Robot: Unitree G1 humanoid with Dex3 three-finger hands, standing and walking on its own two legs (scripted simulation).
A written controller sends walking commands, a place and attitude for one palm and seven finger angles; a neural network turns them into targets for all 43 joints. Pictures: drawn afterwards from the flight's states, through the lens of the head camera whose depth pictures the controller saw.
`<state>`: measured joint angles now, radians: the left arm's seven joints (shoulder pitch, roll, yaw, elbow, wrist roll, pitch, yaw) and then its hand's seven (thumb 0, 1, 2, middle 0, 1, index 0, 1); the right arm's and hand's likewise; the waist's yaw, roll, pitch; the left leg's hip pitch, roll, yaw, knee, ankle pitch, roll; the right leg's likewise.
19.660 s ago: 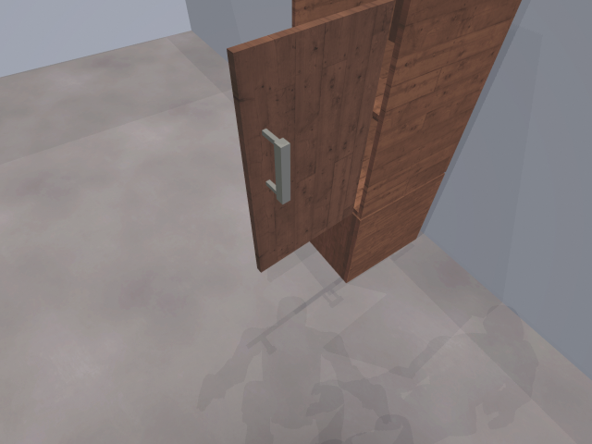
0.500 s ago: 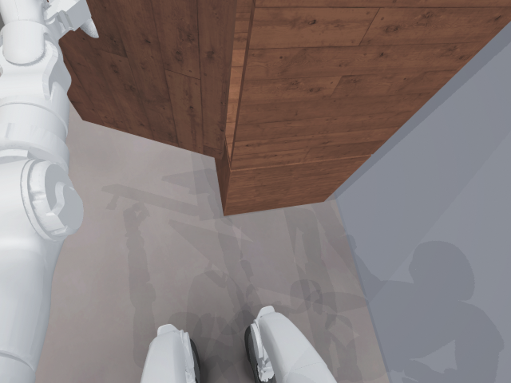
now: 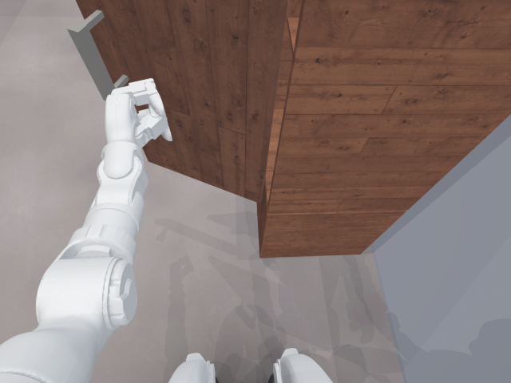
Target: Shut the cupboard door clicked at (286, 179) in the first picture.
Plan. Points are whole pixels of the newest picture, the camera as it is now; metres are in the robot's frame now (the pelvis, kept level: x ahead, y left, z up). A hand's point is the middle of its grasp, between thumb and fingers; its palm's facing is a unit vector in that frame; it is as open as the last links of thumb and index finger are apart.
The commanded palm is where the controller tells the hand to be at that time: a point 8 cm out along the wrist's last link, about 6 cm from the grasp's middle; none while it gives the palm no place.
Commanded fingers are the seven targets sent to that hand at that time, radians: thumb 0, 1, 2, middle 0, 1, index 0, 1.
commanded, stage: draw the hand back to the body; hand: left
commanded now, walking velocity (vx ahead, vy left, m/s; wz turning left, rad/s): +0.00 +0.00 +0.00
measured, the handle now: (103, 59) +0.65 +0.22 +0.09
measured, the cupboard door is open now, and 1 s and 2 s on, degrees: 65 65 65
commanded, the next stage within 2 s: step back with the hand held close in 1.70 s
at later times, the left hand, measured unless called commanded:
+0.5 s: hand (116, 153) +0.41 +0.15 +0.13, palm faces +0.05 -1.00 -0.04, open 3.1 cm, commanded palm +0.36 +0.20 +0.14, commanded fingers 0.00 0.90 0.90 -1.30 -1.50 -1.30 -1.50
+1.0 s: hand out of the picture +0.26 +0.23 +0.18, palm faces +0.28 -0.92 -0.26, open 3.8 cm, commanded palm +0.22 +0.27 +0.20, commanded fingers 0.00 0.90 0.90 -0.61 -0.75 -0.61 -0.75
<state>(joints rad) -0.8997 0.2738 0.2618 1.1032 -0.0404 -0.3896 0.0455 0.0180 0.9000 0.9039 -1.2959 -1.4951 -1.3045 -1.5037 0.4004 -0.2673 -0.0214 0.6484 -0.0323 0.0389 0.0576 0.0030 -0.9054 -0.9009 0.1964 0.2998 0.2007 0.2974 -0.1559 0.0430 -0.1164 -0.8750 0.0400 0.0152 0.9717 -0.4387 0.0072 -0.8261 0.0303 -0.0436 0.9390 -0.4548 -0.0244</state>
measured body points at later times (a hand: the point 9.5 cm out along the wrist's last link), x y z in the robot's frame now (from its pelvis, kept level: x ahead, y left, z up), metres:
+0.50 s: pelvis +0.00 -0.01 +0.03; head +0.04 -0.02 +0.48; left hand +0.40 +0.20 +0.14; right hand +0.05 -0.26 -0.10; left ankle +0.01 +0.11 -0.68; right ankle -0.01 -0.11 -0.68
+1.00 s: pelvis +0.00 +0.01 +0.06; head -0.02 -0.01 +0.51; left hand +0.24 +0.28 +0.20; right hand +0.21 -0.19 -0.01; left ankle +0.01 +0.11 -0.68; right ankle -0.01 -0.11 -0.68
